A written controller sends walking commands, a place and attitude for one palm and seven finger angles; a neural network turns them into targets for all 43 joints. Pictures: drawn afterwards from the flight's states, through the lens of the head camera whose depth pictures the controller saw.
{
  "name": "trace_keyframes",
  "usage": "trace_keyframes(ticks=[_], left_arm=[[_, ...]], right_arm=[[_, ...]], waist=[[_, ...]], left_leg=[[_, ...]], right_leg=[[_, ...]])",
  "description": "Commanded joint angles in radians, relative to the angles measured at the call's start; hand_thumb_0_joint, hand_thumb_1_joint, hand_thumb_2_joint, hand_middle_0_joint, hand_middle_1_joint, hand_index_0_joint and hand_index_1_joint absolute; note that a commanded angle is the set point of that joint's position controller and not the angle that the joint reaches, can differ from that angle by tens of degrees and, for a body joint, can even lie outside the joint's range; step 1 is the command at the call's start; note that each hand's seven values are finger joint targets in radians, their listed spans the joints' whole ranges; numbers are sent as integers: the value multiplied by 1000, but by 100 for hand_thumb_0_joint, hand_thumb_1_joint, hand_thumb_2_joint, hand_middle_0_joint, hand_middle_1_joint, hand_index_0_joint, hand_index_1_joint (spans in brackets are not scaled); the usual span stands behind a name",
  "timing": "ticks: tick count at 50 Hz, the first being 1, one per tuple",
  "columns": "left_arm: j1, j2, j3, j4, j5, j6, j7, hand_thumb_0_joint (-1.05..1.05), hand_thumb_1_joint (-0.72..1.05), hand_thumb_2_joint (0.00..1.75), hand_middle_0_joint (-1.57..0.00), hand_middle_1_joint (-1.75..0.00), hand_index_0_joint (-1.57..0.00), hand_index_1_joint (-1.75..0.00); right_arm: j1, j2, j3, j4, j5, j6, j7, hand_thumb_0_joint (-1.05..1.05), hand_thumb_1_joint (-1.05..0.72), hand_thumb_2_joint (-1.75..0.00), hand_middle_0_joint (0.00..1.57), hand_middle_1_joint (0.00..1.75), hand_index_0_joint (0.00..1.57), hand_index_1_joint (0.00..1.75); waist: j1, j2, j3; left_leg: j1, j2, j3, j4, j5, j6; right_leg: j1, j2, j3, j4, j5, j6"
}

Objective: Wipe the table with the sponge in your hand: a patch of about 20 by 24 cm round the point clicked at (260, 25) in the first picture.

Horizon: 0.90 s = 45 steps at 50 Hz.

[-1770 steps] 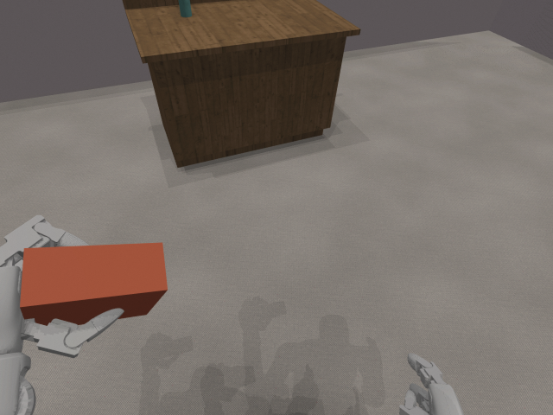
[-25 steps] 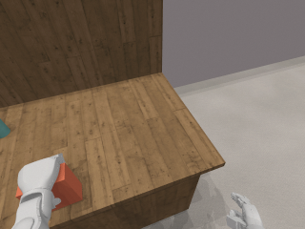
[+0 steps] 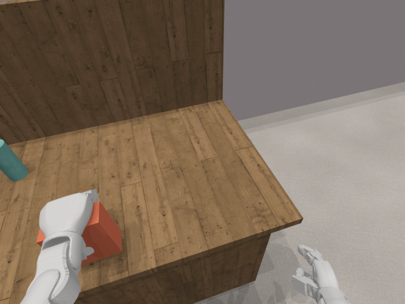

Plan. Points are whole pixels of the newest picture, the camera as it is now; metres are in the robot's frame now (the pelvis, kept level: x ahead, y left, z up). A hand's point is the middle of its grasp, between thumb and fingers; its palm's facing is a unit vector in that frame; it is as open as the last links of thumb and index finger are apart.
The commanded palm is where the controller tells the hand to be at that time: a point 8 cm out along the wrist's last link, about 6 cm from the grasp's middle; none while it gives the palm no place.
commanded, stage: lift the sponge slowly off the table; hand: left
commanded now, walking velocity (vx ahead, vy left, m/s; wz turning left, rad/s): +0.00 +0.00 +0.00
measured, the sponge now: (88, 240) +0.23 +0.29 -0.02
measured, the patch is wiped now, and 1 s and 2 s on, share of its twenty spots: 1.00 1.00 1.00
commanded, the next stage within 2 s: bring the sponge back beside the body in 1.02 s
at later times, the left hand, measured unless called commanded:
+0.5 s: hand (66, 222) +0.23 +0.31 +0.06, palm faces -0.05 -0.09 -0.99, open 9.6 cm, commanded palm +0.21 +0.31 +0.13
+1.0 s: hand (61, 211) +0.23 +0.31 +0.09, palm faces +0.01 -0.09 -1.00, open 9.6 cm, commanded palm +0.21 +0.30 +0.16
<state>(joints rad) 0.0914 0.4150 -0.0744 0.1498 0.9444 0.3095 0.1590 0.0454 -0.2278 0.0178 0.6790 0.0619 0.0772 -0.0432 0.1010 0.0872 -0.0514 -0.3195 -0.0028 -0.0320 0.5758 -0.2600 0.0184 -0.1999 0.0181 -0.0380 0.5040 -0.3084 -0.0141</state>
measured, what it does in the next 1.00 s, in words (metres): stands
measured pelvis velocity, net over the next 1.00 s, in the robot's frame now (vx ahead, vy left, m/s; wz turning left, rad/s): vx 0.00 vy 0.00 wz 0.01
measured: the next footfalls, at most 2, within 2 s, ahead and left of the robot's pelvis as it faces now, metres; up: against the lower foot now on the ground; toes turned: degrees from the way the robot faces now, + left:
none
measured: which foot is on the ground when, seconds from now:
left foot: down 0.00-1.00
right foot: down 0.00-1.00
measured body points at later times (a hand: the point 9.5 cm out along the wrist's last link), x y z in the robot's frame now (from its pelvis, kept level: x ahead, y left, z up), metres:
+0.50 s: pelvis +0.00 -0.01 +0.00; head -0.01 -0.04 +0.45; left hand +0.22 +0.31 +0.11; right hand +0.23 -0.24 -0.08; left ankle +0.03 +0.11 -0.73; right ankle -0.03 -0.12 -0.73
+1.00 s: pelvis +0.00 +0.00 +0.01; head -0.02 -0.03 +0.46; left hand +0.23 +0.31 +0.14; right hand +0.24 -0.20 -0.07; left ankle +0.03 +0.11 -0.73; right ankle -0.03 -0.12 -0.73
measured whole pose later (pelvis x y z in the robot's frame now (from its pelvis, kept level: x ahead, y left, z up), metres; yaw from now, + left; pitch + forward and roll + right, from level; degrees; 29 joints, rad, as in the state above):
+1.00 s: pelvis +0.00 +0.00 +0.01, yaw +0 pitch -3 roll -1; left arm 0.07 0.50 -0.03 0.00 0.89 0.33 0.01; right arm 0.01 -0.25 0.04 0.69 0.06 0.07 -0.05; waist 0.12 0.11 -0.01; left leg -0.20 -0.01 -0.03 0.46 -0.20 0.02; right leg -0.08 0.01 -0.04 0.39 -0.25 -0.01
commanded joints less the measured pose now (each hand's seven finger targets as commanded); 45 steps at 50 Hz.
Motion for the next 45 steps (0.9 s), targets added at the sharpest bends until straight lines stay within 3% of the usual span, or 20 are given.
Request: trace_keyframes(ticks=[1,5,6,7,8,10,13,15,16,22,23,25,26,28,30,31,38,40,42,45], left_arm=[[-172,227,144,-222,12,-7,23,0,10,130,-120,-160,-120,-160],[-191,275,191,-233,8,-10,12,0,10,130,-120,-160,-120,-160],[-205,242,153,-239,3,-16,8,0,10,130,-120,-160,-120,-160],[-210,280,188,-229,5,-22,6,0,10,130,-120,-160,-120,-160],[-202,277,184,-214,6,-23,1,0,10,130,-120,-160,-120,-160],[-227,323,226,-244,-6,-40,-2,0,10,130,-120,-160,-120,-160],[-210,291,195,-234,-10,-56,-16,0,10,130,-120,-160,-120,-160],[-226,339,243,-230,-21,-64,-23,0,10,130,-120,-160,-120,-160],[-210,315,218,-221,-26,-68,-28,0,10,130,-120,-160,-120,-160],[-223,349,248,-258,-27,-90,-48,0,10,130,-120,-160,-120,-160],[-188,327,235,-251,-33,-88,-50,0,10,130,-120,-160,-120,-160],[-220,369,274,-255,-35,-83,-49,0,10,130,-120,-160,-120,-160],[-195,331,237,-261,-36,-82,-50,0,10,130,-120,-160,-120,-160],[-221,350,249,-238,-33,-71,-54,0,10,130,-120,-160,-120,-160],[-252,370,267,-287,-33,-71,-53,0,10,130,-120,-160,-120,-160],[-241,342,237,-284,-31,-66,-55,0,10,130,-120,-160,-120,-160],[-241,324,216,-313,-25,-27,-77,0,10,130,-120,-160,-120,-160],[-243,365,254,-347,-31,-20,-79,0,10,130,-120,-160,-120,-160],[-239,321,209,-363,-30,-12,-87,0,10,130,-120,-160,-120,-160],[-277,327,205,-381,-27,5,-97,0,10,130,-120,-160,-120,-160]], right_arm=[[-183,-127,-43,-169,-7,-50,-6,0,-90,-90,20,30,20,30],[-200,-133,-41,-161,-7,-48,-8,0,-90,-90,20,30,20,30],[-189,-129,-40,-167,-7,-52,-11,0,-90,-90,20,30,20,30],[-188,-132,-42,-158,-6,-55,-12,0,-90,-90,20,30,20,30],[-192,-133,-42,-155,-7,-55,-14,0,-90,-90,20,30,20,30],[-196,-138,-43,-150,-7,-61,-19,0,-90,-90,20,30,20,30],[-189,-135,-46,-153,-6,-66,-22,0,-90,-90,20,30,20,30],[-193,-143,-46,-142,-6,-69,-25,0,-90,-90,20,30,20,30],[-182,-142,-49,-147,-8,-71,-29,0,-90,-90,20,30,20,30],[-189,-144,-47,-147,-7,-78,-26,0,-90,-90,20,30,20,30],[-186,-141,-51,-155,-10,-79,-26,0,-90,-90,20,30,20,30],[-199,-149,-46,-144,-7,-76,-27,0,-90,-90,20,30,20,30],[-186,-142,-50,-158,-7,-76,-26,0,-90,-90,20,30,20,30],[-194,-146,-46,-151,-6,-76,-27,0,-90,-90,20,30,20,30],[-206,-146,-43,-156,-5,-77,-27,0,-90,-90,20,30,20,30],[-206,-141,-42,-161,-7,-78,-28,0,-90,-90,20,30,20,30],[-219,-141,-32,-160,-7,-72,-19,0,-90,-90,20,30,20,30],[-235,-142,-29,-162,-6,-69,-18,0,-90,-90,20,30,20,30],[-236,-131,-25,-170,-5,-69,-15,0,-90,-90,20,30,20,30],[-255,-134,-18,-167,-3,-63,-14,0,-90,-90,20,30,20,30]], waist=[[8,0,-180],[11,-13,-141],[-1,-12,-141],[4,-22,-148],[4,-27,-136],[5,2,-154],[-3,-3,-139],[0,-13,-127],[-5,-17,-131],[3,7,-154],[4,2,-144],[7,-5,-130],[4,3,-129],[6,-25,-115],[11,6,-137],[13,23,-142],[14,2,-140],[20,17,-145],[14,19,-138],[11,32,-115]], left_leg=[[167,-23,-35,-92,212,33],[179,-29,-40,-99,211,32],[174,-28,-29,-98,201,36],[183,-31,-32,-93,207,36],[184,-34,-27,-90,209,37],[200,-38,-31,-95,219,36],[196,-39,-18,-87,219,39],[206,-43,-29,-94,217,38],[197,-40,-15,-90,212,42],[215,-41,-23,-94,242,38],[210,-39,-17,-95,244,40],[217,-40,-29,-105,241,37],[204,-37,-21,-107,230,39],[208,-35,-28,-113,219,38],[220,-35,-37,-130,219,35],[226,-36,-29,-125,226,39],[243,-23,-43,-147,262,33],[246,-21,-51,-161,256,31],[245,-18,-48,-164,258,30],[250,-14,-60,-181,239,27]], right_leg=[[6,38,28,-86,213,-65],[8,35,56,-113,219,-66],[5,33,40,-110,217,-60],[9,30,48,-118,230,-60],[8,28,54,-124,237,-59],[31,27,76,-124,264,-63],[22,22,64,-130,273,-56],[28,25,83,-141,271,-59],[27,22,68,-138,272,-53],[42,17,66,-138,301,-55],[43,16,63,-137,305,-53],[42,20,83,-146,292,-57],[42,20,57,-142,268,-54],[28,18,61,-155,246,-52],[51,22,68,-154,226,-58],[53,19,51,-155,235,-56],[66,22,40,-164,250,-60],[85,25,59,-165,234,-64],[83,21,38,-166,229,-60],[71,28,54,-177,198,-65]])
